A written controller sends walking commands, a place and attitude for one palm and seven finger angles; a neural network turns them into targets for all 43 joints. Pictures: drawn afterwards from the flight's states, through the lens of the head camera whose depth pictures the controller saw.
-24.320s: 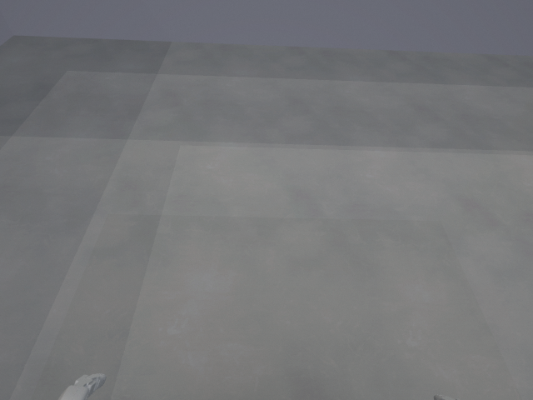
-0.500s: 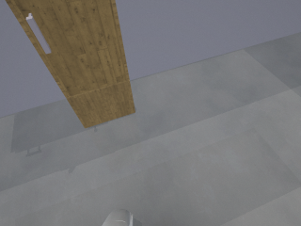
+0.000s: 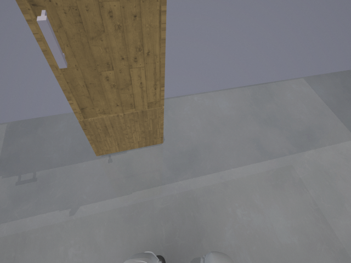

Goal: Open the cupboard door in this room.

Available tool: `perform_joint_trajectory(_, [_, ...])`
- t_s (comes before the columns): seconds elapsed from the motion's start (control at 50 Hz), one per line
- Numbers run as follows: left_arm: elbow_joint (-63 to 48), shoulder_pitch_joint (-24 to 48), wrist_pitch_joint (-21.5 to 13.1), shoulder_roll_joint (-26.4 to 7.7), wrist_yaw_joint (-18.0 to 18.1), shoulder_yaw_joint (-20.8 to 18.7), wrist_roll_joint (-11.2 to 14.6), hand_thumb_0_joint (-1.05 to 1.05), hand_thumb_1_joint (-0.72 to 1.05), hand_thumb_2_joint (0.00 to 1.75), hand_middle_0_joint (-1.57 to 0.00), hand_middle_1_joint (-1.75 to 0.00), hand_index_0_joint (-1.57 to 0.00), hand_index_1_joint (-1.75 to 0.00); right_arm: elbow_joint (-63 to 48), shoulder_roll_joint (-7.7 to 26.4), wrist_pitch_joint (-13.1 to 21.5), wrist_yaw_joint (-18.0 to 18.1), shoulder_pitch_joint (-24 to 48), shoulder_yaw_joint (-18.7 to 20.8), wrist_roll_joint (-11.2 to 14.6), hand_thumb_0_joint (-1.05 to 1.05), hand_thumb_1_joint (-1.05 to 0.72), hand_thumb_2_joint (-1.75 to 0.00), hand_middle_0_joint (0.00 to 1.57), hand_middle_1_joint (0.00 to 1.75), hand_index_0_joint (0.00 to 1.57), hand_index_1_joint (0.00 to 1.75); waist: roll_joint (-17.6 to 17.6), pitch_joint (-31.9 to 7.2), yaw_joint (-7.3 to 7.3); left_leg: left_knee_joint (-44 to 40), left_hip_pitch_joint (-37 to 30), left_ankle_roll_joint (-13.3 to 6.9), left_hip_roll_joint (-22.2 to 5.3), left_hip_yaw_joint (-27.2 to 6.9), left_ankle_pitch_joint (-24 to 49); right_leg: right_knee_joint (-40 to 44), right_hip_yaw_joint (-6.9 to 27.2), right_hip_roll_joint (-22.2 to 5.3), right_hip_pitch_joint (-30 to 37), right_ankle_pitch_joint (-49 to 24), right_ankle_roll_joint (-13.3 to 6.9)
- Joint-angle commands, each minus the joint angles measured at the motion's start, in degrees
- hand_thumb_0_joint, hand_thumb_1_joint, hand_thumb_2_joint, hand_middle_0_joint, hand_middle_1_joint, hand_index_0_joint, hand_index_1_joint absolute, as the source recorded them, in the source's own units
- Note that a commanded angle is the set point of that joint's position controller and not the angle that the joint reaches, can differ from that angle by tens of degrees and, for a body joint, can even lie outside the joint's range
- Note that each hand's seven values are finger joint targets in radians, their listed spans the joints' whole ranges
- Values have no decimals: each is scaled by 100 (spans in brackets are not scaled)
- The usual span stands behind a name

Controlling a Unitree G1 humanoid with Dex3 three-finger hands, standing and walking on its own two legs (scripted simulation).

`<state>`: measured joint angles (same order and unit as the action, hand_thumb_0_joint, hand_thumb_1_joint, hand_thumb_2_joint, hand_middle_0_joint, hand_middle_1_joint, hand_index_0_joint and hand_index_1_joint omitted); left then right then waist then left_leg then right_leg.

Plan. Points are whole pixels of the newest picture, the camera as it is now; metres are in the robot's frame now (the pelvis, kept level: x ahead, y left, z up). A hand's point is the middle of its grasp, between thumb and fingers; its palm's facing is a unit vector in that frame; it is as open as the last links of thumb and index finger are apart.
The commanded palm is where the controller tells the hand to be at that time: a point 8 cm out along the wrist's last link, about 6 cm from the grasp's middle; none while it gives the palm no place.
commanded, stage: turn to face it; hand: left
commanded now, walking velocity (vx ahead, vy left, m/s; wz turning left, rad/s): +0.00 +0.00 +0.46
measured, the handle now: (54, 40) +0.69 +0.43 +0.06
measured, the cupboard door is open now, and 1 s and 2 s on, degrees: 0 0 0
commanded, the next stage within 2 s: take the last steps up to it in 0.46 s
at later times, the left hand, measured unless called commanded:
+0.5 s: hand out of the picture +0.11 +0.16 -0.15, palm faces +0.17 -0.96 -0.24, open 7.4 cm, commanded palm none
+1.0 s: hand out of the picture -0.10 +0.05 -0.13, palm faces +0.46 -0.86 -0.22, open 7.4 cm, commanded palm none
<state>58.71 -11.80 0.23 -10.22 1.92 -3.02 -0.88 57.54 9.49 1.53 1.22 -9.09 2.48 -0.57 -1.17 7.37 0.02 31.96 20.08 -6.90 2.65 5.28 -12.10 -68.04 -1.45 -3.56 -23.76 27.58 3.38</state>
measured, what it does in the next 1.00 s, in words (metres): steps on the spot, turning left: right foot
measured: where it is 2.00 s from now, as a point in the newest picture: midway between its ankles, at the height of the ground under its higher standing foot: (157, 246)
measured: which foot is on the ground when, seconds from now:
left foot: down 0.00-0.56, up 0.58-1.00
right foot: up 0.00-0.52, down 0.54-1.00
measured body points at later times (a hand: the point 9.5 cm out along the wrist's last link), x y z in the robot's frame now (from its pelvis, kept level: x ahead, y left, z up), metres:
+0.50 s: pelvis +0.03 -0.05 +0.01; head +0.07 -0.05 +0.46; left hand +0.11 +0.21 -0.13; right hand +0.08 -0.29 -0.15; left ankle +0.06 +0.05 -0.73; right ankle +0.04 -0.18 -0.71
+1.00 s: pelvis +0.05 -0.06 +0.02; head +0.08 -0.08 +0.47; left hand -0.13 +0.09 -0.11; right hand +0.20 -0.26 -0.14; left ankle +0.00 +0.12 -0.67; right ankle +0.03 -0.17 -0.73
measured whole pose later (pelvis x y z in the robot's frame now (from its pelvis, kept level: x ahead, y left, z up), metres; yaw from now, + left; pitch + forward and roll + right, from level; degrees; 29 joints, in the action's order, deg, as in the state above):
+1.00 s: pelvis +0.05 -0.06 +0.02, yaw +20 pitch +0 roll +3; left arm 64.6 -28.7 -2.8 -6.1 0.6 -1.4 -1.9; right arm 60.1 13.4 -2.0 -1.3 -10.6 4.1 -1.4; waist 1.3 1.6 4.2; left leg 49.3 24.3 2.8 -5.0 1.0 -14.9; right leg -19.2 -7.2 -5.0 -3.7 15.5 -0.3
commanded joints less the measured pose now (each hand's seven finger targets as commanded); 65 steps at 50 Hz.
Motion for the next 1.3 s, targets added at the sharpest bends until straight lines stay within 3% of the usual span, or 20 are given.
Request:
perform_joint_trajectory(0.0, [-279, -572, 56, -414, -36, -173, -30, 0, 90, 90, -20, -30, -20, -30, -232, 855, 39, 11, -562, 211, -29, 0, -90, -90, 20, 30, 20, 30, 521, -1156, 90, -1393, -828, -227, -1457, -1783, 2647, -33, 165, -158, -309, -718, 120])
perform_joint_trajectory(0.32, [-835, 804, 124, -606, -19, -70, 21, 0, 90, 90, -20, -30, -20, -30, -222, 1081, -133, 15, -1137, 339, -84, 0, -90, -90, 20, 30, 20, 30, 865, -898, -303, -1298, -1354, -440, -1474, -2727, 2245, 1524, 246, 57, -456, -235, 157])
perform_joint_trajectory(0.42, [-755, 481, 73, -590, -3, -43, 69, 0, 90, 90, -20, -30, -20, -30, -245, 1125, -176, 22, -999, 345, -81, 0, -90, -90, 20, 30, 20, 30, 947, -1143, -226, -1097, -1235, -383, -1370, -2848, 2582, 2673, 212, 259, 366, -210, -8])
perform_joint_trajectory(0.48, [-598, -26, -1, -651, 24, -44, 88, 0, 90, 90, -20, -30, -20, -30, -270, 1057, -180, -6, -752, 325, -27, 0, -90, -90, 20, 30, 20, 30, 752, -1239, 26, -835, -657, -45, -1046, -2654, 1991, 4241, 140, 237, 1475, -1308, -66])
perform_joint_trajectory(0.5, [-531, -168, -43, -798, 45, -58, 68, 0, 90, 90, -20, -30, -20, -30, -272, 895, -173, -26, -743, 301, 18, 0, -90, -90, 20, 30, 20, 30, 362, -1283, 67, -560, -106, 221, -817, -2444, 1239, 4872, 396, -80, 2161, -1729, -143])
perform_joint_trajectory(0.52, [-527, -223, -83, -1150, 78, -117, -1, 0, 90, 90, -20, -30, -20, -30, -324, 625, -159, -54, -757, 261, 66, 0, -90, -90, 20, 30, 20, 30, -763, -1269, 63, 169, 778, 601, -219, -1675, -101, 5184, 1503, -1159, 2679, -1806, -518])
perform_joint_trajectory(0.54, [-601, -201, -85, -1374, 66, -147, -20, 0, 90, 90, -20, -30, -20, -30, -469, 635, -183, -33, -560, 271, 29, 0, -90, -90, 20, 30, 20, 30, -1289, -933, 135, 1088, 1024, 846, 225, -975, -1745, 5271, 2339, -2166, 2094, -2698, -1206])
perform_joint_trajectory(0.56, [-651, -138, -80, -1291, 56, -120, 11, 0, 90, 90, -20, -30, -20, -30, -442, 775, -257, -33, -552, 328, -37, 0, -90, -90, 20, 30, 20, 30, -619, -791, 76, 1876, 839, 856, 44, -1080, -1954, 5248, 2042, -2294, 1607, -2973, -1488])
perform_joint_trajectory(0.58, [-655, 26, -130, -1122, 63, -165, 25, 0, 90, 90, -20, -30, -20, -30, -317, 788, -338, -39, -664, 316, -89, 0, -90, -90, 20, 30, 20, 30, -920, -699, -29, 2367, 964, 862, -157, -1191, -1770, 5351, 1890, -1997, 1491, -2581, -1418])
perform_joint_trajectory(0.64, [-496, -162, -220, -778, -25, -69, 40, 0, 90, 90, -20, -30, -20, -30, -98, 658, -342, -150, -718, 299, -102, 0, -90, -90, 20, 30, 20, 30, -459, -287, -44, 3120, 1207, 908, -316, -934, -830, 5494, 1216, -1366, 1535, -1558, -1038])
perform_joint_trajectory(0.86, [162, -1702, -435, -567, -86, -8, -56, 0, 90, 90, -20, -30, -20, -30, -219, 518, -241, -276, 69, 214, -107, 0, -90, -90, 20, 30, 20, 30, -921, 78, 336, 2414, 1562, 1024, -759, -526, -136, 5974, 1019, -1368, 1923, -792, -939])
perform_joint_trajectory(1.0, [515, -2027, -419, -666, -87, -37, -101, 0, 90, 90, -20, -30, -20, -30, -378, 295, -95, -304, 682, 57, -48, 0, -90, -90, 20, 30, 20, 30, -1038, -59, 500, 639, 715, 855, -601, -41, -562, 5716, 616, -1422, 1940, -1752, -1088])
perform_joint_trajectory(1.04, [579, -1925, -397, -686, -78, -57, -89, 0, 90, 90, -20, -30, -20, -30, -329, 272, -17, -283, 499, 37, -29, 0, -90, -90, 20, 30, 20, 30, -1040, -235, 382, 59, 92, 780, -512, 55, -496, 5362, 443, -1381, 1830, -2177, -1025])
perform_joint_trajectory(1.08, [576, -1705, -355, -612, -70, -61, -45, 0, 90, 90, -20, -30, -20, -30, -37, 419, 92, -212, -285, 59, -29, 0, -90, -90, 20, 30, 20, 30, -656, -584, -27, -888, -1486, 740, -384, 236, 69, 4564, 2, -1002, 1186, -2266, -781])
perform_joint_trajectory(1.1, [564, -1755, -344, -388, -87, 0, -22, 0, 90, 90, -20, -30, -20, -30, 176, 758, 155, -126, -928, 147, -30, 0, -90, -90, 20, 30, 20, 30, 137, -1017, -293, -1049, -2744, 605, -808, -144, 109, 3468, -261, -669, 541, -2102, -611])
perform_joint_trajectory(1.12, [438, -1796, -347, -70, -126, 81, 15, 0, 90, 90, -20, -30, -20, -30, 353, 1322, 189, -62, -1596, 305, -83, 0, -90, -90, 20, 30, 20, 30, 1549, -1425, -506, -1156, -3711, 191, -2262, -1922, 316, 2015, -704, -85, -784, 46, -340])
perform_joint_trajectory(1.14, [293, -1502, -344, -47, -89, 99, -33, 0, 90, 90, -20, -30, -20, -30, 447, 1507, 113, -28, -1983, 331, -48, 0, -90, -90, 20, 30, 20, 30, 1551, -1249, -623, -1538, -3469, -200, -2741, -2354, 469, 1022, -380, -25, -1304, 747, -375])
perform_joint_trajectory(1.16, [190, -1248, -330, -98, -93, 56, -36, 0, 90, 90, -20, -30, -20, -30, 374, 1413, 66, -26, -1790, 317, -36, 0, -90, -90, 20, 30, 20, 30, 909, -733, -540, -1690, -2781, -314, -2788, -2137, 207, 583, -208, -237, -1372, 506, -467])
perform_joint_trajectory(1.2, [366, -1088, -269, -127, -141, 2, -49, 0, 90, 90, -20, -30, -20, -30, 361, 734, 132, 17, -1151, 140, -36, 0, -90, -90, 20, 30, 20, 30, 1221, -173, -259, -1901, -1822, -150, -2314, -1493, 733, 202, 11, -474, -1225, -302, -430])
perform_joint_trajectory(1.28, [343, -1158, -191, 54, -195, -34, -53, 0, 90, 90, -20, -30, -20, -30, 298, 326, 306, 20, -1140, 90, -44, 0, -90, -90, 20, 30, 20, 30, 604, -106, 48, -1996, -1302, -134, -1931, -610, 2165, 230, -112, -398, -894, -1002, -296])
